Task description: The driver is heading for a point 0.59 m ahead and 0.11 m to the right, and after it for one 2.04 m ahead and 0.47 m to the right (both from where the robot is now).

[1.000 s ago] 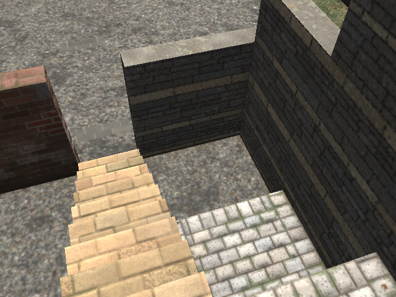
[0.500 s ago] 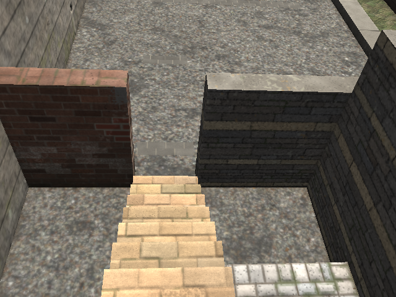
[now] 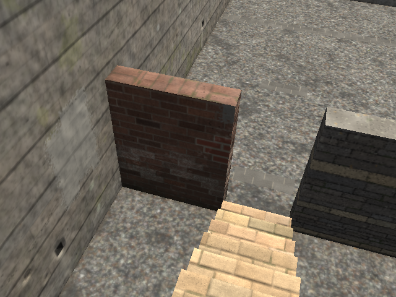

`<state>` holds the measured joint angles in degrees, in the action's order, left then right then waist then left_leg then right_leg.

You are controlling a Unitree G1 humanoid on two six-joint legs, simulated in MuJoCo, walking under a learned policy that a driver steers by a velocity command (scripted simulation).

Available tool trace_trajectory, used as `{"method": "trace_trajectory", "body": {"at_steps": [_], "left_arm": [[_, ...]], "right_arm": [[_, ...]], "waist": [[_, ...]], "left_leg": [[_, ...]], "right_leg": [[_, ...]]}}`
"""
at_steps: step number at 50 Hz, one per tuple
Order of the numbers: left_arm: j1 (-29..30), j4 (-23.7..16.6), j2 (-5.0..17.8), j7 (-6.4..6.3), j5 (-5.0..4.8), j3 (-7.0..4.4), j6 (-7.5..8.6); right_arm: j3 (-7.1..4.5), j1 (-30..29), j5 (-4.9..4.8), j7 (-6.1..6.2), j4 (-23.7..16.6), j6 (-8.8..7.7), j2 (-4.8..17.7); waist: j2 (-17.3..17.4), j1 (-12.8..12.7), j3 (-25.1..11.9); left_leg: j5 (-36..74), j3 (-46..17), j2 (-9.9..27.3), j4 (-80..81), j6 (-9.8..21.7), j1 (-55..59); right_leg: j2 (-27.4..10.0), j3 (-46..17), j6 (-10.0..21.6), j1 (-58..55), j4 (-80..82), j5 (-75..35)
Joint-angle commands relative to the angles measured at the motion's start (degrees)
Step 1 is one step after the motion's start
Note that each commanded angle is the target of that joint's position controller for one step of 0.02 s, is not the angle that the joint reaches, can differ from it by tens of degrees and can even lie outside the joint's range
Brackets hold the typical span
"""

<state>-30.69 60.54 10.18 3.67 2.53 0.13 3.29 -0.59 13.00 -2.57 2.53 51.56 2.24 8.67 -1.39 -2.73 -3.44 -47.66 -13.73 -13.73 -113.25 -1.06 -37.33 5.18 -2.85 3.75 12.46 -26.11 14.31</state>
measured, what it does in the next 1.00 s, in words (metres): goes down: left foot, then right foot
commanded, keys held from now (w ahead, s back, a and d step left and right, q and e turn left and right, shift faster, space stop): no key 0.20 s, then w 0.28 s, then w+e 0.52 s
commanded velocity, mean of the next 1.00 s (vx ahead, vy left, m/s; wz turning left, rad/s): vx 0.31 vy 0.00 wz -0.13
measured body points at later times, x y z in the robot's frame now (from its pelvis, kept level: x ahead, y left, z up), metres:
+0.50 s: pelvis +0.10 +0.06 +0.00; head +0.11 +0.07 +0.45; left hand +0.11 +0.32 -0.15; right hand +0.13 -0.17 -0.15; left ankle +0.09 +0.20 -0.74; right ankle +0.05 -0.04 -0.73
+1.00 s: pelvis +0.24 +0.04 -0.07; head +0.27 +0.03 +0.38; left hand +0.46 +0.26 -0.17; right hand +0.13 -0.18 -0.20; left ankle +0.14 +0.20 -0.74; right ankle +0.33 -0.13 -0.73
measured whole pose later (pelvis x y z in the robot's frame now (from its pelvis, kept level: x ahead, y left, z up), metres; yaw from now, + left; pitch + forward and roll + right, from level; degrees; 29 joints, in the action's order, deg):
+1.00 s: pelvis +0.24 +0.04 -0.07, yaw -13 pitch +3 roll +1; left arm -8.8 42.9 16.4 1.3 -1.7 -2.2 -3.1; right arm 2.1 29.6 -0.2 -0.1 54.7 -5.5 13.0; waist -0.4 3.1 -1.2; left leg -41.7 1.9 2.5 -53.1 -1.3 -14.4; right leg 3.9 -9.3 2.6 42.0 -55.0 -6.7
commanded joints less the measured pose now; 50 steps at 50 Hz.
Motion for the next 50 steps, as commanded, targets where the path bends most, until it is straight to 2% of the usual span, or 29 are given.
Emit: {"method": "trace_trajectory", "body": {"at_steps": [1, 2, 5, 6, 8, 9, 11, 12, 14, 16, 18, 20, 23, 25, 28, 29, 32, 34, 36, 38, 39, 40, 41, 42, 45, 46, 48, 49, 50], "left_arm": [[6.1, -2.2, 7.8, 0.09, 0.98, 1.33, 0.77], [2.9, -3.4, 6.0, -0.16, 1.46, 2.03, 0.96], [-1.6, -0.7, 1.1, -0.55, -0.12, 4.51, 0.92], [0.7, -2.4, -0.1, -2.28, -1.59, 4.99, 0.63], [-0.7, -1.3, -0.6, -3.0, -1.64, 5.0, 0.23], [-1.1, -0.7, 0.8, -2.72, -2.03, 4.27, -0.88], [-3.6, 0.0, 3.9, -2.57, -2.59, 2.62, -2.17], [-2.7, -0.5, 4.2, -2.78, -2.65, 2.15, -2.71], [-2.5, -1.5, 7.4, -3.56, -4.43, 0.09, -3.29], [-4.2, -3.7, 2.1, -3.42, -4.83, -0.24, -3.63], [4.5, -6.8, 4.6, -4.68, -4.92, -1.03, -5.5], [5.6, -9.6, 0.6, -5.97, -2.17, -0.18, -6.38], [9.9, -12.0, 3.8, -6.11, -4.03, -0.96, -4.36], [9.5, -11.3, 3.7, -4.31, -4.23, -0.84, -3.25], [8.0, -11.8, 2.6, -3.11, -3.42, -0.34, -4.73], [8.5, -12.5, 5.5, -3.65, -3.66, -0.82, -5.65], [9.7, -13.6, 9.7, -4.22, -3.91, -1.98, -7.09], [11.1, -13.7, 12.1, -4.36, -4.91, -2.6, -7.24], [12.5, -14.5, 12.0, -5.57, -4.17, -2.64, -6.65], [17.8, -16.6, 12.2, -6.48, -4.13, -2.68, -6.73], [21.0, -18.5, 10.5, -6.77, -4.57, -2.43, -6.89], [24.4, -19.7, 10.0, -7.35, -5.57, -2.5, -6.59], [26.2, -19.9, 9.5, -7.14, -4.84, -2.46, -4.83], [23.0, -19.9, 8.8, -6.52, -5.22, -2.7, -3.39], [23.5, -20.0, 8.0, -4.36, -7.14, -2.57, -4.03], [22.8, -19.0, 10.3, -3.57, -7.08, -3.37, -5.32], [21.4, -20.2, 8.4, -1.63, -4.29, -2.57, -6.76], [19.6, -19.8, 3.9, -0.9, -2.53, -1.47, -6.88], [18.3, -19.2, 2.0, -0.91, -2.91, -1.04, -6.74]], "right_arm": [[1.78, 5.4, -1.36, 0.32, -1.9, 2.32, -1.2], [0.42, 2.1, -0.86, 1.48, -2.0, 2.99, 4.3], [1.12, 2.3, -0.23, 2.23, -2.7, 3.7, -0.5], [1.75, 1.8, 0.6, 1.42, -3.5, 3.59, -0.9], [2.04, 0.7, 2.33, -0.09, -2.2, 3.73, -1.6], [2.6, 0.8, 1.5, -0.96, -1.9, 3.77, -2.9], [2.77, -0.6, 0.11, -1.37, -2.1, 3.68, -2.4], [2.61, -1.5, 0.24, -1.01, -1.8, 3.58, -1.8], [3.39, 4.0, 1.95, -0.07, 0.4, 2.98, -1.4], [2.04, 5.9, 0.45, 0.32, 2.1, 2.68, 4.7], [1.21, 5.5, 1.58, -0.22, 0.4, 1.24, 6.3], [0.34, 5.7, 0.67, -1.57, -0.3, -1.24, 9.3], [0.06, 7.6, 1.76, -1.38, -1.4, -1.91, 8.9], [0.04, 3.9, 1.75, -0.11, -2.9, -0.27, 9.8], [1.55, 1.1, 1.94, -0.47, -5.2, -2.44, 5.9], [2.48, 1.6, 2.33, -1.33, -6.1, -3.82, 3.5], [1.97, 3.4, 1.92, -2.94, -6.7, -7.44, 6.7], [2.04, -0.7, 1.35, -3.27, -9.1, -8.82, 7.7], [1.67, 0.2, 0.76, -3.42, -8.3, -10.19, 9.1], [1.24, 7.1, 1.74, -4.04, -6.2, -10.97, 9.6], [0.79, 12.3, 2.2, -4.47, -4.4, -11.28, 10.5], [-0.57, 21.7, 4.14, -5.16, -2.8, -11.35, 15.0], [-0.43, 26.1, 3.81, -5.57, -3.1, -10.83, 14.3], [-0.67, 24.9, 2.82, -5.2, -2.7, -9.47, 14.1], [1.06, 17.8, 3.44, -4.42, -1.2, -8.15, 8.9], [1.95, 16.3, 2.75, -4.11, -1.3, -8.71, 5.6], [3.22, 9.4, 2.0, -2.25, -2.4, -9.07, 5.4], [2.82, 7.7, 2.03, -1.51, -1.1, -8.54, 7.5], [2.24, 8.5, 2.0, -1.47, 0.2, -8.43, 10.5]], "waist": [[4.5, 9.5, 6.9], [10.1, 5.5, 8.6], [-0.6, 4.9, 6.5], [0.1, 5.2, 8.7], [-7.9, 4.3, 3.3], [-11.3, 3.6, 1.2], [-14.7, 2.1, 7.8], [-14.1, 1.2, 13.2], [-9.2, 1.9, 12.8], [6.7, -1.7, 9.2], [4.9, 1.7, 12.3], [13.2, 1.4, 9.9], [15.5, 3.2, 6.2], [10.0, 1.6, 1.8], [3.5, 0.2, -1.9], [-3.8, 0.8, -1.9], [-7.9, 0.3, -2.1], [-7.2, 0.4, 4.2], [-3.5, 1.2, 5.6], [-1.5, 5.9, 2.6], [6.0, 8.4, 1.5], [18.6, 13.5, 1.2], [17.4, 15.9, 1.8], [7.4, 11.4, 4.2], [3.2, 6.4, 7.9], [3.1, 5.1, 9.3], [3.0, 1.4, 11.3], [5.4, 0.5, 7.6], [6.2, 0.3, 4.9]], "left_leg": [[6.6, -1.7, 10.3, 1.0, -2.8, -9.8], [16.8, -1.8, 8.1, 3.8, -2.7, -9.2], [24.2, -1.0, 9.0, 10.0, -1.4, -8.6], [33.5, -1.9, 9.8, 30.4, -1.4, -6.2], [41.3, 7.7, 12.3, 58.0, -2.5, 10.2], [37.4, 11.4, 11.1, 65.0, -3.5, 21.3], [37.6, 12.2, 11.0, 77.7, -2.6, 25.3], [39.5, 11.2, 11.7, 85.5, -1.5, 23.4], [36.2, 9.3, 14.0, 87.2, 0.2, 28.2], [24.2, 9.1, 13.6, 82.8, 5.5, 29.4], [13.9, 2.3, 15.0, 93.7, 8.0, 20.6], [13.2, -8.9, 20.6, 99.1, 13.4, 23.4], [28.3, -12.5, 24.0, 97.1, 15.9, 30.3], [39.6, -6.7, 23.0, 92.7, 13.8, 28.7], [45.8, 4.7, 17.8, 82.8, 11.6, 21.6], [44.3, 8.9, 14.1, 78.3, 9.4, 19.5], [34.1, 12.1, 11.6, 66.3, 5.5, 8.8], [17.2, 12.6, 12.3, 64.0, 4.2, -0.8], [23.2, 12.0, 14.0, 61.4, 3.5, -1.1], [35.1, 11.6, 14.0, 64.7, 3.9, 7.9], [47.4, 7.9, 14.7, 71.4, 5.7, 18.5], [55.9, -6.3, 22.0, 82.0, 12.6, 30.6], [65.5, -16.8, 31.7, 83.2, 18.2, 41.3], [65.6, -16.1, 35.5, 78.5, 19.7, 47.3], [41.2, -13.7, 36.0, 79.6, 16.8, 34.6], [30.1, -5.3, 29.0, 75.6, 11.9, 28.4], [17.7, 8.1, 21.2, 73.9, 8.0, 6.3], [17.5, 14.9, 18.5, 73.1, 6.5, -4.5], [18.7, 16.7, 18.9, 72.8, 6.6, -9.1]], "right_leg": [[-32.4, -29.5, 19.0, 6.6, 4.0, -49.2], [-25.2, -22.6, 14.0, 11.8, 3.6, -39.0], [-19.7, -18.1, 10.1, 9.8, 2.5, -33.2], [-15.3, -11.4, 7.7, 11.9, 2.7, -23.6], [-12.1, -5.6, 2.9, 9.6, 3.9, -22.6], [-10.7, -4.4, 2.0, 12.2, 5.9, -15.7], [-11.8, -6.9, 1.9, 12.3, 11.0, -0.6], [-11.3, -8.1, 1.5, 11.3, 11.4, 0.9], [-11.5, -10.9, 2.4, 11.4, 9.3, 2.4], [-7.5, -6.6, 2.9, 11.3, 8.1, 12.2], [-2.9, 1.0, 0.1, 9.0, -0.4, 16.0], [-0.4, 3.5, -3.4, 11.6, -11.4, 13.6], [-2.1, 0.9, -2.7, 14.7, -9.5, 19.8], [-2.0, 2.8, -1.9, 4.7, -0.7, 6.8], [0.1, 2.5, -2.3, -6.0, -5.6, -4.7], [-2.3, -2.3, -0.5, -7.8, -7.0, -16.8], [-9.5, -15.3, 10.3, -12.9, -7.4, -28.8], [-14.3, -22.3, 13.1, -12.9, -6.8, -33.0], [-14.6, -27.8, 12.5, -9.0, -9.3, -27.9], [-10.1, -22.8, 9.8, -0.2, -15.9, -18.5], [-2.7, -14.0, 6.0, 9.0, -25.3, -13.1], [6.4, -7.4, 0.7, 22.4, -47.4, -4.9], [7.1, -14.1, -0.1, 36.9, -55.5, 18.1], [5.1, -17.2, -1.1, 49.4, -58.4, 18.3], [-3.1, -14.7, -0.9, 51.8, -53.4, 11.4], [-2.8, -13.3, 0.1, 47.9, -45.4, 1.0], [-1.1, -5.5, -1.3, 28.4, -25.0, -27.3], [0.8, 1.7, -1.4, 8.6, -17.8, -38.8], [2.2, 4.8, -2.2, -2.5, -17.2, -41.4]]}}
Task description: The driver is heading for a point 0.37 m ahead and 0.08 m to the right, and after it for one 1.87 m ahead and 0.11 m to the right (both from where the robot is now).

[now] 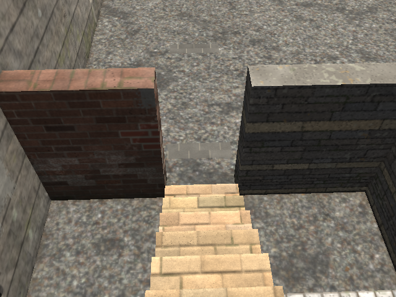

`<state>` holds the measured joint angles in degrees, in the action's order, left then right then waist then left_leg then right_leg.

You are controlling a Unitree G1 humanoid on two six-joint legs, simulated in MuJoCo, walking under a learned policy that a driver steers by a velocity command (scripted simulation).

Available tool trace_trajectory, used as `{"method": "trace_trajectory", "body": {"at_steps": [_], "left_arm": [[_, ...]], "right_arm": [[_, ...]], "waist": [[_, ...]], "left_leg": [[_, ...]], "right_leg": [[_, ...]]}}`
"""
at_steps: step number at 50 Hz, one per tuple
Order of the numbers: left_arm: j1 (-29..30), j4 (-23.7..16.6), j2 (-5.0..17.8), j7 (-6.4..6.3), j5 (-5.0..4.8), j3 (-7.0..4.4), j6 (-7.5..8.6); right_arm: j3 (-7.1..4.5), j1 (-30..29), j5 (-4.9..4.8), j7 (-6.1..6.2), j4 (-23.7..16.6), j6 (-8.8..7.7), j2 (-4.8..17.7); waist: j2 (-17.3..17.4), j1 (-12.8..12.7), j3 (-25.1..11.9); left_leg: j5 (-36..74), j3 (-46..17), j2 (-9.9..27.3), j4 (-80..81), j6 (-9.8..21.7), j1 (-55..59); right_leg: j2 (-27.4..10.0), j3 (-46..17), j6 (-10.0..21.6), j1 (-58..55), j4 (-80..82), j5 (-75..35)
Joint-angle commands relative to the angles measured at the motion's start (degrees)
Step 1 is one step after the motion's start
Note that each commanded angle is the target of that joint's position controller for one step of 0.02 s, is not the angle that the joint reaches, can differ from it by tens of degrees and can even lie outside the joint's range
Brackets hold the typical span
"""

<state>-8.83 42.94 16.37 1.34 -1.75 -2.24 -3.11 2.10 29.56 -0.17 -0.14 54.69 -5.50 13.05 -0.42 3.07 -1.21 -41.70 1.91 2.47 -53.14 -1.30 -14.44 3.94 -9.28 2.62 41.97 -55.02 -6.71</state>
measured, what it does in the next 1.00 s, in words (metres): goes down, turning right: right foot 0.19 m lower, then left foot 0.19 m lower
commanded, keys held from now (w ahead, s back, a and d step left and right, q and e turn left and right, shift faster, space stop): w+e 0.46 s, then w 0.26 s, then w+q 0.28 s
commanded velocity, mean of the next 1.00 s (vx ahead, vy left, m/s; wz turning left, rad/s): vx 0.50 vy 0.00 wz -0.31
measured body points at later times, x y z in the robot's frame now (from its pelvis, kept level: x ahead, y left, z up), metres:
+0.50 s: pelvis +0.26 -0.04 -0.28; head +0.22 -0.03 +0.17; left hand +0.32 +0.18 -0.43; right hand +0.31 -0.29 -0.37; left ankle +0.33 +0.03 -1.02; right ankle +0.11 -0.10 -0.83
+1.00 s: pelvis +0.41 -0.15 -0.37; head +0.40 -0.12 +0.08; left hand +0.47 +0.05 -0.53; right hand +0.38 -0.42 -0.50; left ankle +0.39 +0.02 -0.95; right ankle +0.37 -0.29 -1.05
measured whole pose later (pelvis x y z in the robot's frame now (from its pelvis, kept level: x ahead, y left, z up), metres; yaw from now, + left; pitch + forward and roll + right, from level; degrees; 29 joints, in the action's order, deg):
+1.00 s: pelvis +0.41 -0.15 -0.37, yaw -16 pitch +1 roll -4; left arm -24.2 53.4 8.4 1.8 0.9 1.0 5.6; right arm -1.3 21.0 -4.8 2.3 53.5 -1.3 14.4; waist 1.6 -3.1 -4.6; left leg -26.2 -14.8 -6.9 -89.0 3.4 -32.7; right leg 0.4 1.3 -1.9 25.2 -52.4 28.6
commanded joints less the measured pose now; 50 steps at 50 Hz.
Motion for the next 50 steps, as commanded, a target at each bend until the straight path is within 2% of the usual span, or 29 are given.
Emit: {"method": "trace_trajectory", "body": {"at_steps": [1, 5, 6, 7, 8, 10, 11, 12, 13, 14, 15, 16, 17, 19, 21, 24, 25, 26, 28, 29, 31, 33, 35, 42, 45, 46, 47, 48, 50], "left_arm": [[-11.3, 2.5, -2.2, 0.56, 0.72, 0.13, -0.24], [-32.4, 10.0, 5.0, -1.03, 1.54, -3.64, -2.19], [-34.1, 10.8, 3.9, -0.48, 2.5, -2.64, -0.62], [-31.4, 11.4, 4.5, -0.28, 3.26, -1.24, 1.54], [-25.1, 8.4, 7.9, -0.74, 1.72, -1.28, 2.78], [-20.6, 8.3, 3.7, -0.02, 2.4, -0.66, 4.2], [-10.4, 5.6, 10.9, -1.44, 3.25, -1.77, 4.13], [-6.9, 4.4, 8.2, -2.12, 3.48, -0.89, 3.86], [-10.0, 6.4, 3.9, -3.03, 5.66, 0.28, 4.53], [-8.1, 6.5, 3.0, -3.57, 3.95, 0.45, 4.7], [-15.2, 8.8, -0.3, -4.04, 1.84, 1.13, 5.44], [-20.1, 10.0, -2.0, -4.03, 0.72, 1.59, 5.6], [-18.2, 7.8, -2.6, -5.9, -1.0, 2.44, 5.29], [-18.5, 8.1, -2.4, -6.44, 0.96, 2.31, 3.68], [-15.3, 8.3, -3.9, -6.16, 1.58, 2.44, 2.64], [-7.2, 6.1, -3.6, -5.28, 0.32, 1.96, 1.01], [-8.5, 4.3, -5.0, -3.97, -0.73, 1.66, 1.81], [-19.3, 0.8, -9.4, -1.76, -1.73, 2.35, 4.16], [-18.5, 3.7, -3.6, -0.35, -2.68, 1.78, 5.25], [-17.4, 3.6, -4.0, -0.7, -1.98, 2.05, 4.76], [-5.7, 2.2, -3.1, -1.73, -3.28, 2.3, 2.59], [-7.6, 1.8, -4.5, -2.05, -1.69, 3.1, 2.19], [-8.8, 3.2, -9.2, -1.98, 1.47, 3.89, 2.0], [-3.5, 2.8, -5.0, -0.87, 1.12, 2.64, 5.41], [-32.6, 11.6, -0.1, -0.78, 1.76, 0.07, 7.4], [-40.1, 14.6, 3.9, -0.15, 1.85, -0.09, 8.49], [-38.4, 13.2, -3.0, 1.48, 4.27, 2.93, 9.06], [-32.7, 12.6, -4.4, 1.67, 4.13, 3.72, 8.98], [-20.6, 11.3, -5.2, 0.93, 2.2, 4.62, 8.94]], "right_arm": [[-0.99, -9.3, 0.43, 0.65, -2.3, -0.9, 8.5], [-1.9, -18.0, -0.85, -1.9, -3.2, -0.58, 11.0], [-2.35, -20.6, -0.79, -0.82, -4.7, -0.92, 10.5], [-1.77, -24.5, 1.14, 0.74, -10.3, -2.05, 7.3], [-0.45, -11.5, 0.77, -0.8, -13.8, -3.43, 2.5], [-1.97, -5.4, -1.02, -1.33, -10.0, -4.06, 7.8], [-1.2, -6.8, -2.82, -0.42, -12.9, -2.53, 6.9], [-1.31, -11.7, -1.95, 0.71, -14.5, -1.19, 7.7], [-1.96, -8.0, -1.52, 0.9, -12.5, -0.57, 7.2], [-1.67, -3.4, -1.0, 0.61, -10.5, 0.3, 6.3], [-3.23, -9.4, -1.46, -0.07, -12.4, -0.04, 10.6], [-3.22, -13.9, -1.18, -0.77, -13.8, -0.22, 8.6], [-2.15, -18.4, 1.39, -1.37, -16.6, -0.66, 7.8], [-1.26, -19.6, 2.48, -2.26, -18.9, 0.0, 2.4], [-1.94, -10.1, 1.14, -2.47, -17.5, 0.19, 1.5], [-3.46, 16.6, 1.92, -2.44, -7.6, -0.58, 2.1], [-1.73, 21.2, 2.45, -3.18, -5.1, -0.36, -1.5], [-1.02, 11.5, 2.73, -3.48, -6.5, -0.91, 1.7], [-2.13, 12.0, 2.1, -4.04, -3.7, -0.58, 0.9], [-4.1, 10.2, 1.88, -4.25, -1.2, -0.7, 7.8], [-1.36, 4.1, 3.4, -3.66, -1.4, -1.28, 0.9], [0.72, -3.2, 2.22, -1.63, -3.3, -1.6, -1.4], [0.73, 0.3, 3.19, -0.49, 1.1, -1.03, -0.1], [-1.9, 1.7, -0.97, 0.94, 1.9, 2.93, 5.3], [-3.8, -10.4, -1.31, 2.06, -2.2, 3.38, 7.7], [-3.18, -8.4, -3.19, 3.12, -4.4, 2.54, -0.6], [-2.88, -6.0, -5.41, 2.85, -4.8, 1.35, -0.9], [-3.82, -9.5, -6.55, 2.57, -7.0, 1.69, 2.8], [-3.04, -14.7, -5.02, 2.46, -10.4, 4.26, 0.1]], "waist": [[5.8, -8.4, -2.5], [-0.4, -20.1, -2.4], [-6.2, -21.3, 6.9], [-10.8, -16.4, 11.5], [-14.4, -3.1, 6.9], [0.9, 0.1, 2.6], [-0.4, 5.8, 0.9], [6.4, 4.8, 2.7], [4.2, 5.2, -2.8], [2.4, 6.7, -4.2], [2.4, 2.2, 1.7], [0.6, -0.4, 3.1], [3.0, -0.2, 6.8], [-3.1, -3.4, 1.2], [-7.7, 0.5, 1.8], [2.1, 12.2, 0.4], [10.0, 8.1, 0.6], [26.3, -5.2, -0.7], [4.9, -5.2, 1.3], [2.0, -7.6, 2.1], [-4.8, -6.3, 11.4], [-5.4, -9.7, 14.4], [4.1, -8.3, 8.4], [11.5, -3.5, 7.3], [10.2, -19.2, 0.1], [-11.2, -16.4, 2.9], [-19.9, -13.4, 0.7], [-9.0, -9.5, 3.5], [-1.2, -3.2, 6.1]], "left_leg": [[12.5, 0.7, 4.7, 7.0, 6.4, -33.1], [31.6, 6.3, 3.7, -34.5, -0.7, -27.5], [5.0, 7.1, -2.5, -62.1, -2.2, -34.9], [-3.9, 3.9, -4.3, -74.2, 0.0, -41.2], [5.7, -5.6, -4.6, -62.3, 0.6, -49.1], [17.9, -9.8, 0.1, -47.6, 2.9, -49.6], [19.3, -11.3, 1.3, -32.8, 0.8, -43.0], [19.7, -10.1, 1.5, -24.5, -1.8, -36.6], [28.9, -10.0, -0.2, -31.8, -2.8, -27.9], [30.2, -9.4, -0.4, -31.1, -2.6, -25.1], [41.6, -13.2, -0.2, -22.4, -1.3, -34.7], [45.4, -11.6, -1.8, -17.3, 0.2, -37.4], [60.2, -8.2, -3.8, 0.6, -0.3, -25.9], [68.0, -2.9, -7.7, 11.9, -1.3, 0.8], [65.6, -2.5, -7.1, 10.6, -1.8, 9.9], [75.1, -5.9, 2.3, 37.0, 1.9, 25.6], [83.7, -13.4, 10.0, 27.5, 5.0, 31.0], [105.9, -31.9, 20.7, 15.6, 11.6, 33.7], [88.8, -30.3, 22.3, 20.1, 14.3, 24.2], [67.6, -36.8, 24.1, 24.4, 18.9, 16.7], [34.9, -34.5, 19.1, 28.1, 13.7, -4.2], [32.5, -23.1, 11.0, 27.6, 9.6, -20.8], [38.2, -18.5, 8.3, 26.9, 10.7, -20.2], [43.2, -17.4, 8.3, 19.4, 12.7, -11.3], [66.0, -10.6, -0.5, -9.7, 8.9, -19.9], [32.3, -13.8, -13.0, -40.3, 4.0, -33.7], [12.5, -21.6, -16.0, -49.2, 4.8, -37.8], [15.1, -22.3, -14.2, -47.1, 5.1, -43.6], [19.1, -15.6, -7.0, -38.6, 4.5, -41.5]], "right_leg": [[3.5, 11.2, -1.0, -42.1, 4.2, -26.4], [0.8, 15.7, 3.5, -55.8, 22.1, -19.0], [-5.9, 6.3, 9.1, -53.4, 38.9, -18.5], [-7.9, -1.3, 9.7, -47.1, 34.1, -33.9], [-12.9, -17.6, 17.7, -49.6, 26.9, -32.6], [-14.8, -20.2, 16.1, -41.7, 19.7, -17.5], [-19.2, -31.5, 19.4, -24.4, 24.5, 3.5], [-17.8, -33.6, 19.6, -15.5, 25.3, 5.7], [-15.6, -33.9, 19.7, -11.3, 20.9, -1.8], [-13.3, -29.5, 17.8, -9.8, 17.8, 2.8], [-8.5, -26.5, 14.7, -13.4, 11.6, 19.4], [-5.5, -24.3, 13.2, -16.1, 8.9, 25.7], [1.6, -16.4, 10.8, -5.1, 8.3, 36.1], [5.2, -10.9, 8.4, 4.2, 9.5, 37.9], [5.8, -12.6, 7.6, 5.8, 0.6, 41.6], [13.7, -2.5, -0.7, 1.8, -44.1, 30.3], [15.0, -2.7, 0.6, 12.7, -67.2, 49.5], [11.8, -9.9, 0.8, 23.4, -69.9, 52.5], [5.7, -6.6, 0.9, 27.6, -71.2, 45.6], [3.0, -2.2, 0.3, 26.8, -70.5, 43.8], [0.1, -7.8, 1.2, 26.6, -55.4, 29.1], [-0.5, -5.7, -0.8, 14.5, -35.1, 13.8], [-2.3, 0.4, -2.0, 3.3, -24.2, 3.1], [-3.8, 11.0, -2.5, -7.7, -11.6, 11.1], [0.2, 18.4, -0.9, -41.9, 11.0, 9.9], [-14.4, -9.8, 10.4, -44.5, 23.5, 0.6], [-22.3, -31.6, 17.7, -39.1, 31.6, -8.0], [-25.3, -29.8, 18.7, -37.1, 31.0, -2.9], [-24.5, -20.5, 15.5, -24.5, 29.1, 18.4]]}}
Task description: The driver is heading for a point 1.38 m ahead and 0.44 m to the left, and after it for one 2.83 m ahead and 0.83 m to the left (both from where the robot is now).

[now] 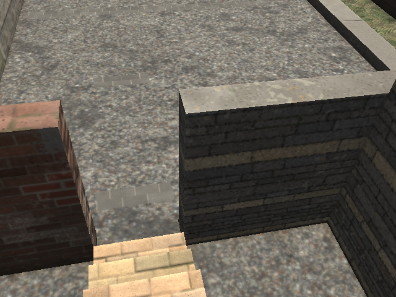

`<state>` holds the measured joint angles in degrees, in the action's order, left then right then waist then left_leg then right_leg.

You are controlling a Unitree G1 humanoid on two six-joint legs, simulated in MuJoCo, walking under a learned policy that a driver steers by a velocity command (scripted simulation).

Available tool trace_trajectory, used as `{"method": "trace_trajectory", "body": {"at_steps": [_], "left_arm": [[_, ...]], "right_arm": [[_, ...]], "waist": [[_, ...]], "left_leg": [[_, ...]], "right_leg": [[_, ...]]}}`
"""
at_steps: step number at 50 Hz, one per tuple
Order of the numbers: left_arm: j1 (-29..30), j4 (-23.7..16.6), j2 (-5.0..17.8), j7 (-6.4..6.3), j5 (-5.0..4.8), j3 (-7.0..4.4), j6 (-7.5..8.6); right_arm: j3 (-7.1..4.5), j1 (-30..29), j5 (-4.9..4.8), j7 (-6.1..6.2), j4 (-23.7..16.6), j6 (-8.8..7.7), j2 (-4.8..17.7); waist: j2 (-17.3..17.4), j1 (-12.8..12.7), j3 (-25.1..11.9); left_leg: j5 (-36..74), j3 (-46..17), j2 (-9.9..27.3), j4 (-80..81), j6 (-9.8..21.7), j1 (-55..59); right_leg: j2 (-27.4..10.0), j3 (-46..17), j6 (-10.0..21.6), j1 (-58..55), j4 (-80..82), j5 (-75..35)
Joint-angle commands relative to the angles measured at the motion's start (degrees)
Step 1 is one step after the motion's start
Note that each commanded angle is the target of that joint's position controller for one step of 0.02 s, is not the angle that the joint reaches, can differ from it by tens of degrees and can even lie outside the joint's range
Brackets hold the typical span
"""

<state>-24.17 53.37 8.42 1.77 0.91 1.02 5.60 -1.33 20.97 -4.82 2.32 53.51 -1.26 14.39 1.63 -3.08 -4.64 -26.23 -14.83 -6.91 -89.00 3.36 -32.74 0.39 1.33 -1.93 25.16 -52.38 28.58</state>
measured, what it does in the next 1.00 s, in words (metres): goes down, turning left: left foot 0.19 m lower, then right foot 0.19 m lower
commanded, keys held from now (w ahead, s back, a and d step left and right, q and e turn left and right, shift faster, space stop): w+q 0.76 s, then w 0.24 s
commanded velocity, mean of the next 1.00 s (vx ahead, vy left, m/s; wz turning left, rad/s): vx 0.50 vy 0.00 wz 0.48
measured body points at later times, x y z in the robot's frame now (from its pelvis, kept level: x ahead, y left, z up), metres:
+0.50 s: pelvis +0.19 +0.05 -0.18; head +0.19 +0.06 +0.27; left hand +0.28 +0.32 -0.29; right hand +0.19 -0.19 -0.32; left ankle +0.12 +0.10 -0.87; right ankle +0.30 -0.10 -0.78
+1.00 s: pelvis +0.41 +0.08 -0.33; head +0.39 +0.03 +0.11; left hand +0.21 +0.16 -0.48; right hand +0.64 -0.04 -0.46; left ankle +0.41 +0.31 -0.88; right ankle +0.39 -0.03 -1.06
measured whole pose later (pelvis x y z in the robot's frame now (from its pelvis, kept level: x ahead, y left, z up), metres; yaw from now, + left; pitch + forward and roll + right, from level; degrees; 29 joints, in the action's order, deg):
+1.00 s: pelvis +0.41 +0.08 -0.33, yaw +30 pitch -1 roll +2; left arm -38.7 61.1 4.5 2.1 2.6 4.7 6.4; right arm -0.7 12.5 -2.1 0.8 44.7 1.5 11.4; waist 1.5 -3.3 -5.6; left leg 2.1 -9.1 -2.0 -88.5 1.4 -55.4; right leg -0.4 -0.4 2.2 8.6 -34.6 25.0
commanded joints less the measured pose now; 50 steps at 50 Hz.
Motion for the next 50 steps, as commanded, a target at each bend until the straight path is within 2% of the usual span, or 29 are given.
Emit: {"method": "trace_trajectory", "body": {"at_steps": [1, 4, 8, 12, 14, 15, 16, 17, 18, 19, 20, 21, 22, 24, 25, 27, 28, 31, 34, 36, 37, 38, 39, 40, 41, 42, 43, 45, 50], "left_arm": [[1.7, -0.2, 1.0, -0.32, 0.79, 2.8, 0.46], [-1.3, 1.7, 0.4, -1.71, -0.53, 3.55, 1.88], [-1.3, 2.3, 7.9, -4.88, -1.8, 1.7, 0.88], [-0.3, 2.9, 8.3, -1.11, -1.33, 0.5, -0.2], [5.3, 2.4, 10.3, -0.23, -1.79, -0.85, -0.61], [7.9, 1.2, 10.7, -1.47, -0.84, -1.68, -0.56], [-0.5, -2.9, 5.4, -2.17, 0.75, -0.78, 0.16], [-2.4, -5.8, 5.9, -2.09, -0.11, -0.88, 1.49], [-0.7, -6.6, 9.3, -2.27, -1.93, -1.73, 2.27], [-1.1, -6.2, 11.8, -2.78, -1.88, -2.66, 2.14], [2.5, -8.7, 6.9, -3.13, -2.69, -1.16, 1.92], [9.6, -9.9, 9.1, -4.45, -3.32, -1.77, 0.01], [9.7, -10.3, 8.0, -5.16, -2.77, -1.58, -1.59], [0.3, -5.6, 6.2, -4.53, -0.61, -1.7, -2.51], [5.9, -6.5, 12.3, -4.03, -2.75, -3.9, -2.07], [16.4, -10.4, 8.3, -2.62, -2.31, -2.67, -0.94], [19.4, -13.6, 7.8, -1.88, -0.3, -1.99, -1.01], [12.0, -14.6, 7.1, -2.24, 1.05, -3.13, -2.44], [-1.5, -11.8, 8.1, -1.91, 0.74, -4.65, -1.29], [-16.0, -6.1, 12.3, -0.66, -0.47, -7.27, -0.22], [-24.8, -2.5, 6.7, 0.1, -0.28, -5.07, -0.68], [-23.2, -2.7, 4.2, 0.99, 1.17, -1.82, 0.18], [-19.7, -3.4, 7.6, 1.14, 1.36, -2.74, 0.63], [-19.5, -2.1, 9.0, 1.5, 1.18, -3.14, 0.73], [-14.8, -0.4, 11.8, 1.7, 1.54, -3.59, 0.84], [-7.6, -1.0, 7.2, 1.46, 2.14, -1.69, 0.85], [-4.3, -0.1, 8.9, 1.3, 1.74, -1.13, 1.56], [-3.5, 0.3, 1.4, 1.44, 1.06, 1.96, 2.77], [-11.3, 4.9, 5.8, -0.42, 1.29, 2.35, 2.16]], "right_arm": [[0.85, -3.8, 0.86, -1.16, -9.0, 1.89, -2.4], [-0.71, -1.3, 2.02, -3.79, -6.8, 4.66, 0.4], [-0.37, -12.8, 3.76, -6.11, -12.5, 4.73, 0.3], [-2.44, 0.0, 2.75, -4.84, -3.4, 7.22, 2.8], [-4.15, 12.2, 3.91, -5.36, 1.8, 6.52, 5.9], [-4.3, 19.4, 4.12, -5.23, 4.9, 5.53, 7.1], [-3.26, 14.0, 2.64, -4.58, 4.1, 3.14, 9.9], [-4.07, 11.1, 2.33, -4.02, 2.3, 1.72, 12.2], [-3.29, 10.1, 4.87, -3.53, 1.7, 1.09, 9.0], [-3.03, 5.2, 5.25, -4.09, -0.1, 0.36, 7.8], [-4.31, 1.9, 5.27, -4.07, -0.6, -0.49, 12.9], [-1.7, -6.6, 6.64, -3.06, -4.6, -0.42, 7.5], [-0.85, -8.5, 7.31, -1.91, -4.3, 0.61, 5.4], [-1.55, -4.3, 7.0, -0.22, -2.0, 0.83, 6.7], [-0.58, 3.5, 4.93, 0.71, 1.1, -0.3, 3.0], [0.03, 11.6, 4.09, 1.93, 2.4, -0.83, 0.1], [0.48, 9.0, 3.06, 3.36, 0.5, -0.21, -0.5], [0.06, 2.4, 4.3, 1.91, -1.6, -0.07, 0.9], [-0.21, 3.8, 3.61, 1.07, -1.9, 1.64, -1.0], [0.34, -0.3, 3.39, 1.34, -2.8, 2.13, -1.8], [0.24, -0.2, 3.49, -0.16, -3.0, 2.01, -5.3], [1.15, 2.5, 2.58, -1.4, -7.0, -0.13, -9.3], [0.79, 13.7, 0.12, -3.1, -7.2, -1.52, -7.9], [-0.3, 10.8, -0.93, -3.11, -6.8, -0.98, -0.8], [-0.72, 3.3, -1.76, -2.38, -8.6, 0.31, 1.5], [-0.54, -2.5, -0.2, -1.62, -9.8, 1.97, 1.7], [0.57, -6.5, -0.28, -0.92, -11.6, 2.8, -0.9], [0.81, -4.0, 0.35, -1.22, -10.9, 2.59, -1.7], [1.3, -6.9, 4.18, -1.5, -9.8, 3.05, -4.9]], "waist": [[-4.5, 6.3, 9.7], [-6.3, 6.8, 8.6], [-8.0, 3.4, 5.0], [-5.7, 7.2, 2.2], [-3.3, 15.1, 4.5], [5.9, 18.4, 8.6], [22.7, 7.8, 10.2], [23.5, 3.9, 6.3], [9.2, 4.3, 3.7], [0.4, 0.9, 1.5], [5.6, 0.1, -3.3], [-5.8, -2.1, 6.0], [-8.0, -3.9, 5.1], [0.1, -4.3, -1.1], [-0.2, -1.0, 6.5], [-0.4, 3.8, 7.4], [-2.9, 2.9, 9.6], [8.1, 2.3, 6.6], [7.1, -0.5, 7.6], [-2.0, -8.1, 4.9], [-9.8, -8.5, 3.6], [-24.7, -2.4, 4.3], [-30.6, 4.6, -3.2], [-14.0, 4.2, -2.2], [-8.2, 4.6, 1.2], [2.5, 6.1, 8.0], [-1.1, 6.1, 16.1], [-2.7, 6.7, 20.5], [-10.1, 4.4, 9.4]], "left_leg": [[4.8, 1.6, 6.1, 0.5, -0.8, -17.5], [27.4, 3.7, 5.7, 12.2, -1.5, -13.0], [48.0, 13.0, 3.4, 50.5, -3.3, 12.2], [50.9, 14.5, 5.5, 49.7, -1.2, 20.8], [48.8, 17.3, 5.5, 61.6, 1.2, 34.6], [53.4, 11.7, 9.0, 72.9, 5.4, 38.3], [84.2, -0.7, 11.9, 58.9, 7.7, 43.3], [86.8, -9.9, 16.4, 51.9, 14.0, 47.0], [66.8, -14.2, 19.4, 51.2, 15.8, 44.9], [56.6, -15.7, 19.0, 50.7, 14.1, 37.6], [38.8, -36.7, 26.1, 54.4, 20.8, 34.9], [40.4, -35.6, 26.8, 55.8, 20.6, 17.9], [38.0, -30.7, 22.7, 56.3, 18.6, 9.5], [40.9, -23.2, 15.3, 53.0, 15.5, 4.1], [26.5, -20.9, 12.3, 45.3, 13.0, 11.4], [22.5, -21.5, 8.9, 41.7, 11.1, 20.8], [13.7, -13.8, 3.5, 41.7, 9.1, 10.6], [12.6, -8.8, -1.3, 42.4, 8.4, -8.3], [15.3, -12.7, -2.6, 31.0, 7.3, -1.1], [17.0, -5.0, -8.0, 0.8, 2.5, 4.3], [-13.5, -4.5, -13.8, -24.7, 1.6, -15.2], [-20.4, -7.8, -13.1, -44.0, 3.4, -32.4], [-15.7, -8.7, -8.8, -40.4, 1.3, -34.8], [-7.4, -2.7, -4.0, -36.1, -1.5, -34.8], [-2.0, 1.8, 0.5, -35.6, -1.9, -33.5], [1.1, 3.3, 2.3, -37.0, -1.6, -31.9], [0.0, 3.0, 3.8, -35.4, -2.1, -31.3], [14.9, 2.5, 4.3, -24.5, -1.4, -33.2], [38.8, 8.4, 5.5, 13.2, -2.3, -15.3]], "right_leg": [[-20.6, -27.4, 18.0, 1.2, 24.4, -13.0], [-14.1, -14.7, 11.7, 5.5, 19.1, -0.5], [-8.8, -1.5, 7.7, 10.7, 11.9, 1.3], [-11.5, -0.2, 4.8, 5.1, -10.0, 6.9], [-7.9, 5.5, 1.8, 9.7, -32.6, -7.2], [-1.3, 8.1, 0.2, 17.4, -59.6, 9.9], [-0.1, 3.2, 1.1, 34.2, -66.9, 15.8], [-0.4, -2.9, 0.6, 42.3, -64.4, 12.8], [-2.5, -8.0, 1.7, 45.6, -58.8, 4.7], [-3.7, -9.6, 2.7, 41.3, -47.6, -5.0], [-4.1, -12.0, 1.6, 43.0, -45.2, -1.2], [-4.4, -13.2, -2.7, 40.2, -36.3, -6.4], [-3.5, -11.4, -3.7, 29.1, -26.6, -4.5], [0.1, -7.3, -2.6, 10.8, -28.2, -19.3], [-1.1, -11.9, -1.2, 25.6, -20.4, -31.7], [0.2, -12.6, 1.0, 34.1, -10.1, -34.4], [1.0, -10.8, 0.9, 22.0, 6.0, -45.8], [3.8, -3.7, -0.2, -11.9, 8.9, -49.9], [1.9, -5.3, 0.6, -18.4, 17.7, -36.4], [-6.1, -4.8, 1.3, -30.1, 43.3, -55.5], [-12.1, -9.3, 3.9, -44.8, 33.1, -53.6], [-16.0, -14.5, -1.7, -49.5, 10.4, -98.0], [-23.8, -29.5, 3.7, -52.3, 14.7, -99.5], [-27.4, -34.6, 11.5, -43.8, 24.9, -65.1], [-29.4, -41.2, 18.6, -32.7, 31.6, -30.9], [-27.1, -40.8, 15.8, -18.0, 39.7, -8.5], [-26.4, -40.8, 16.1, -5.9, 41.5, -4.0], [-15.4, -26.8, 10.5, 2.5, 35.8, -0.4], [-11.5, -15.1, 10.0, -3.1, 31.0, -29.9]]}}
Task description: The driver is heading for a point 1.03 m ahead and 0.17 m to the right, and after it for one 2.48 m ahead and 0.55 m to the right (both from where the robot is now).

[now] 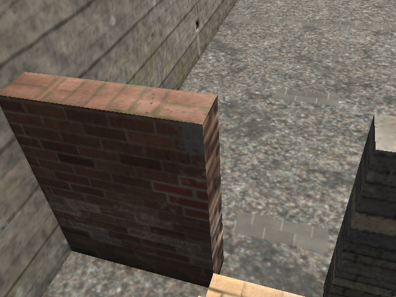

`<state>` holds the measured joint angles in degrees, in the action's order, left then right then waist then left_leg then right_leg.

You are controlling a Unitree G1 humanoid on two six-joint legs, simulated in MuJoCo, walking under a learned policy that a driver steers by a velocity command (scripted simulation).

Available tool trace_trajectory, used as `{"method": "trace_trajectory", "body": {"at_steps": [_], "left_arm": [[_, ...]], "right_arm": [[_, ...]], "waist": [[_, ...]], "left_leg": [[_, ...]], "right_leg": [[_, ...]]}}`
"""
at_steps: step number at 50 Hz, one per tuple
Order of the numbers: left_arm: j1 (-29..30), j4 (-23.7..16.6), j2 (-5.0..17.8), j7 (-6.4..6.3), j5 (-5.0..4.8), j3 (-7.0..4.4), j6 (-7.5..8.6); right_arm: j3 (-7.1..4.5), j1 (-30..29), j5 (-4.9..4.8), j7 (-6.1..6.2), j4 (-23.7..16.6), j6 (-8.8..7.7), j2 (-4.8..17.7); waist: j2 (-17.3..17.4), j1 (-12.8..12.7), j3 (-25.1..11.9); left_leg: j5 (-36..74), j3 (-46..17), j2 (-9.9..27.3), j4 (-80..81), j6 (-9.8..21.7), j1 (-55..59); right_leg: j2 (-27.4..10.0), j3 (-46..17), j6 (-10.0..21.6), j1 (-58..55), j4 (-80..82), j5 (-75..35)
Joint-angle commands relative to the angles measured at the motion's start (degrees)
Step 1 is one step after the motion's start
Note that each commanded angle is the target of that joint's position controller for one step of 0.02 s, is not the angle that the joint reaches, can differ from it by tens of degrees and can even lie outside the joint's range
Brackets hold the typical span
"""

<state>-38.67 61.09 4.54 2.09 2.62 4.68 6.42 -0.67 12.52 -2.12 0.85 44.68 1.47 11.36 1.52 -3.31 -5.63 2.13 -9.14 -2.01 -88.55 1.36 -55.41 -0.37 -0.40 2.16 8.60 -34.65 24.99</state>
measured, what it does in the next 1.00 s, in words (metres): goes down: left foot 0.19 m lower, then right foot 0.19 m lower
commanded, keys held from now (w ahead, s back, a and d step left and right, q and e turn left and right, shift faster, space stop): w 0.42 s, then w+e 0.58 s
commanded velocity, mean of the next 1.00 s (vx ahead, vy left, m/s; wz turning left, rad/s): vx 0.50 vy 0.00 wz -0.17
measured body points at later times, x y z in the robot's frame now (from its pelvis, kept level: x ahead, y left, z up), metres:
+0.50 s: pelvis +0.27 +0.10 -0.19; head +0.28 +0.11 +0.26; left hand +0.31 +0.38 -0.33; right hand +0.22 -0.12 -0.34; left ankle +0.28 +0.21 -0.92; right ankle +0.22 -0.07 -0.71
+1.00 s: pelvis +0.51 +0.00 -0.39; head +0.54 -0.02 +0.06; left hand +0.57 +0.27 -0.52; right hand +0.52 -0.27 -0.54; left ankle +0.44 +0.18 -0.85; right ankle +0.49 -0.09 -1.11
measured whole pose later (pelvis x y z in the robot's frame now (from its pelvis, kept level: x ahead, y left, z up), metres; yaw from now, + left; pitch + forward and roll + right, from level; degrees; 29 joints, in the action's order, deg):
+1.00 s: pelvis +0.51 +0.00 -0.39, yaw -14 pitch +2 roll +0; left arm -19.7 56.8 15.4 1.3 -0.1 -3.7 -1.9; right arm 0.0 15.6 -0.1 0.2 53.3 -4.4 15.6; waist 1.7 -1.6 1.3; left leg -40.3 -4.8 4.0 -111.9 -3.9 -35.3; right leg 5.2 -3.4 3.9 20.1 -40.0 23.6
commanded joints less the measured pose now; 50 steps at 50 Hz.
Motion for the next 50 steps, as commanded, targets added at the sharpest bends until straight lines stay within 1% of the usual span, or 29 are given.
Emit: {"method": "trace_trajectory", "body": {"at_steps": [1, 3, 5, 8, 14, 16, 17, 18, 19, 20, 21, 22, 24, 25, 27, 28, 30, 31, 33, 36, 41, 43, 44, 45, 46, 47, 48, 49, 50], "left_arm": [[2.1, -1.7, 10.3, -1.23, -1.12, -1.48, 0.73], [-5.1, -0.4, 9.9, -2.94, -1.6, -1.73, 0.1], [-9.9, 1.7, 10.6, -4.34, -2.05, -2.31, -0.61], [1.2, -0.1, 8.7, -5.4, -2.7, -1.84, -2.45], [8.6, -0.8, 15.5, -3.76, -3.8, -5.59, -2.83], [12.9, 0.0, 17.6, -3.83, -4.63, -7.5, -3.38], [11.4, -0.1, 14.8, -3.65, -6.05, -7.15, -3.46], [3.8, 0.3, 8.8, -3.27, -3.53, -6.83, -3.57], [0.6, -2.1, 8.4, -2.48, -5.3, -5.97, -3.5], [5.2, -5.5, 12.9, -2.48, -6.57, -6.76, -3.27], [8.6, -8.8, 11.6, -2.82, -8.4, -6.23, -3.78], [12.0, -11.0, 13.2, -4.3, -9.22, -6.69, -5.51], [18.0, -12.5, 14.8, -4.51, -7.08, -7.64, -8.93], [16.1, -12.9, 12.5, -4.39, -5.28, -7.41, -9.88], [14.2, -12.0, 8.4, -3.41, -2.95, -6.62, -10.28], [13.3, -11.6, 8.7, -3.07, -3.62, -6.7, -9.91], [24.3, -14.6, 14.8, -2.63, -4.97, -8.64, -9.39], [28.5, -16.2, 15.2, -2.19, -4.33, -8.71, -9.6], [32.4, -18.3, 9.9, -0.63, -1.72, -7.25, -9.58], [28.9, -16.1, 11.1, 0.89, -2.86, -7.66, -10.77], [34.1, -15.0, 13.7, 1.52, -4.96, -8.43, -12.79], [17.9, -8.4, 16.3, 1.64, -4.86, -10.28, -12.36], [3.8, -3.3, 18.4, 1.51, -4.63, -11.79, -11.76], [-5.1, 1.6, 19.2, 1.2, -3.96, -12.37, -11.05], [-3.4, 3.0, 22.1, 0.81, -3.56, -11.42, -9.46], [3.0, -1.2, 24.4, 0.0, -3.09, -10.37, -7.18], [9.4, -4.3, 22.7, -0.9, -2.13, -10.35, -6.87], [14.0, -8.1, 20.9, -1.84, -2.14, -9.51, -6.75], [18.9, -10.4, 26.1, -2.6, -1.82, -10.49, -6.56]], "right_arm": [[0.37, -0.6, 0.64, -0.19, -1.6, -0.06, -1.0], [-0.7, -10.4, -1.75, -1.55, -3.4, -2.03, 2.1], [-0.7, -17.4, -1.75, -2.52, -4.0, -3.62, 2.2], [0.09, -13.8, 1.5, -4.87, -3.1, -3.08, -0.3], [-1.23, -4.7, -0.12, -4.87, 4.8, -1.09, 5.2], [-3.26, 18.6, -0.64, -3.36, 14.1, -2.02, 7.5], [-3.12, 25.2, 1.76, -2.77, 17.0, -2.6, 6.0], [-2.36, 29.3, 4.16, -2.91, 19.3, -4.02, 9.5], [-1.86, 29.6, 3.96, -3.02, 17.8, -4.79, 11.3], [-0.06, 28.7, 3.69, -3.42, 15.6, -4.67, 4.4], [-0.77, 24.9, 3.05, -3.53, 16.0, -5.04, 7.2], [-0.74, 17.9, 3.17, -4.04, 14.8, -5.37, 8.6], [2.99, 8.8, 5.11, -4.38, 12.7, -7.26, 1.3], [3.86, 8.8, 3.86, -3.67, 13.5, -7.89, 0.8], [3.93, 11.4, 5.26, -1.59, 15.6, -7.45, 1.7], [2.99, 11.9, 3.93, -0.69, 16.0, -8.12, 5.0], [2.74, 17.7, 2.61, 0.03, 16.2, -8.81, 3.9], [2.96, 16.8, 2.34, 0.38, 15.6, -8.61, 3.5], [3.16, 18.3, 2.01, 1.81, 16.7, -7.91, 3.2], [2.49, 14.4, 2.03, 1.5, 14.8, -8.1, 6.2], [1.77, 17.9, 2.72, -0.51, 14.6, -6.01, 6.7], [0.81, 11.2, 2.8, -1.57, 14.4, -5.56, 8.8], [-0.19, 6.0, 2.25, -1.58, 13.6, -5.59, 12.0], [-1.4, 2.2, 2.35, -1.0, 12.5, -6.16, 13.2], [-1.16, 4.9, 3.72, -0.24, 9.8, -6.91, 9.0], [0.33, 12.4, 2.37, -0.66, 6.8, -7.46, 4.4], [0.32, 6.8, 1.06, -0.85, 1.3, -7.6, 7.1], [-0.07, 2.5, 1.84, -0.6, 0.4, -7.99, 8.8], [0.82, 3.8, 1.72, -0.2, -1.2, -7.53, 5.8]], "waist": [[-11.9, 3.9, 9.5], [-10.9, -2.3, 13.2], [-11.1, -5.8, 15.6], [-11.8, -2.7, 14.8], [-5.4, -0.2, 11.2], [-7.4, 10.2, 2.4], [6.1, 14.0, 5.1], [23.8, 9.3, 1.4], [27.3, 7.7, -7.4], [17.9, 9.7, -12.0], [10.9, 7.6, -13.3], [4.5, 4.3, -9.6], [-0.8, 1.3, 4.9], [0.0, -0.5, 7.9], [0.7, -2.6, 5.7], [4.0, -2.1, 4.5], [5.7, 3.6, 7.9], [1.7, 4.3, 10.9], [5.9, 5.5, 11.3], [6.2, 4.4, 11.8], [3.1, 10.4, 16.1], [3.4, 0.9, 7.3], [0.3, -7.6, 2.3], [-11.7, -13.3, 7.0], [-25.4, -8.7, 12.8], [-33.7, 0.4, 4.2], [-21.7, 0.4, 1.6], [-6.5, 2.4, 1.1], [-3.3, 5.5, -5.0]], "left_leg": [[11.6, 3.2, 0.7, 17.3, -0.4, 7.2], [18.9, -1.3, 0.1, 34.2, 0.2, -6.5], [15.5, -3.0, 1.0, 42.2, -0.5, -13.1], [31.2, 5.7, 2.0, 51.3, -1.1, 18.2], [26.4, 2.2, 7.1, 64.2, 1.9, 30.2], [33.3, 3.8, 9.5, 69.9, 2.5, 52.8], [35.8, 13.4, 6.4, 82.7, 2.6, 57.8], [61.0, 8.1, 12.5, 61.9, 5.7, 80.9], [75.0, 0.7, 20.1, 43.6, 12.1, 93.2], [61.7, -2.5, 21.5, 49.3, 13.4, 89.8], [34.3, -12.5, 27.8, 57.1, 18.6, 82.7], [2.7, -19.1, 31.1, 66.7, 20.7, 64.1], [2.3, -13.1, 26.3, 68.3, 17.5, 38.0], [1.1, -9.4, 23.3, 69.1, 16.4, 31.2], [0.4, -4.1, 18.5, 67.2, 14.5, 27.8], [3.3, -3.2, 18.5, 67.1, 13.8, 30.5], [-4.4, -4.1, 20.1, 64.2, 10.7, 46.1], [-7.2, 0.7, 17.6, 64.3, 8.8, 43.4], [-10.5, 5.2, 15.6, 61.7, 8.0, 39.0], [-20.8, 10.1, 15.6, 55.2, 6.0, 28.5], [-26.2, 5.4, 21.9, 41.4, 2.4, 43.5], [-13.0, 11.7, 17.8, 23.2, -0.4, 33.4], [-5.3, 15.1, 15.3, 7.7, -2.2, 28.8], [-21.5, 19.5, 8.5, -18.5, -5.2, 18.5], [-54.3, 17.1, 0.7, -42.0, -6.4, 3.1], [-49.8, 9.5, 0.0, -37.9, -6.3, -7.9], [-43.4, 7.1, 1.7, -30.8, -5.4, -10.7], [-37.1, 4.5, 4.2, -22.2, -4.0, -8.5], [-38.1, 3.0, 4.0, -22.2, -4.8, -6.6]], "right_leg": [[-11.1, -13.0, 5.8, 8.8, 12.4, -29.3], [-13.3, -16.5, 5.5, -8.9, 8.6, -15.5], [-16.0, -19.3, 5.9, -17.1, 8.0, -12.0], [-10.0, -7.4, 4.6, 7.3, 5.0, -12.1], [-9.9, -7.3, 2.4, 3.4, -17.6, -10.5], [-7.6, -7.1, 0.6, 7.2, -41.6, -20.6], [0.9, -1.7, -1.9, 10.8, -60.2, -15.4], [9.9, -8.1, -3.3, 36.0, -86.3, 29.4], [9.4, -13.9, -3.1, 50.8, -91.5, 29.8], [6.7, -16.1, -2.0, 51.8, -84.7, 23.0], [3.0, -13.3, -1.3, 51.5, -83.2, 13.4], [0.5, -11.1, -0.4, 46.5, -72.1, -0.4], [-0.7, -13.7, -0.5, 41.1, -61.2, -10.1], [-0.2, -13.4, -1.7, 37.9, -52.5, -12.2], [-0.7, -9.0, -2.6, 31.6, -44.3, -20.1], [-0.9, -9.0, -2.4, 31.6, -44.2, -25.8], [-0.4, -17.2, -0.7, 45.7, -32.0, -35.3], [0.5, -16.6, 0.1, 43.0, -19.4, -42.1], [1.1, -11.1, -0.3, 32.4, -8.4, -53.7], [0.6, -6.5, -0.2, 19.0, -8.8, -58.9], [-4.0, -8.5, 0.4, 32.5, -6.8, -41.9], [-1.1, 1.4, 1.5, 3.7, -4.3, -39.8], [2.5, 7.9, 1.7, -11.9, 1.9, -47.1], [2.9, 7.2, 4.5, -20.0, 12.7, -51.9], [-2.9, -5.1, 9.1, -20.9, 6.2, -76.7], [-9.9, -19.7, 17.6, -28.5, -1.2, -91.4], [-13.2, -26.1, 21.1, -24.5, 2.5, -72.2], [-13.4, -28.9, 20.5, -17.3, 1.1, -56.4], [-20.1, -44.2, 25.6, -12.8, 3.4, -41.0]]}}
